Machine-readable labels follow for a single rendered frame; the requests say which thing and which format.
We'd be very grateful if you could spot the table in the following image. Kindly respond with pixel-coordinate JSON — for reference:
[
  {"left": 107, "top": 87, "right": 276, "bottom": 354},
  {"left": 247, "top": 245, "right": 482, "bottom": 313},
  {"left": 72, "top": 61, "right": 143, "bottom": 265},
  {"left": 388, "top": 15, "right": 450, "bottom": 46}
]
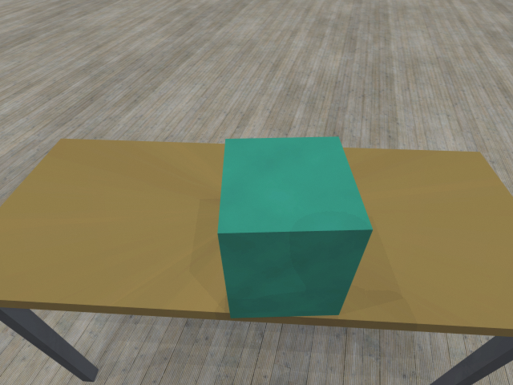
[{"left": 0, "top": 139, "right": 513, "bottom": 385}]

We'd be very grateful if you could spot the carton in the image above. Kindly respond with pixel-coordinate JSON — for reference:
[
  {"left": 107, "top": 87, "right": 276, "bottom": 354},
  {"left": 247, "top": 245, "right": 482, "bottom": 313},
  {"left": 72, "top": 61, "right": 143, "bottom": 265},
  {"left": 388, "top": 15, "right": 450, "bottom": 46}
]
[{"left": 217, "top": 136, "right": 373, "bottom": 318}]

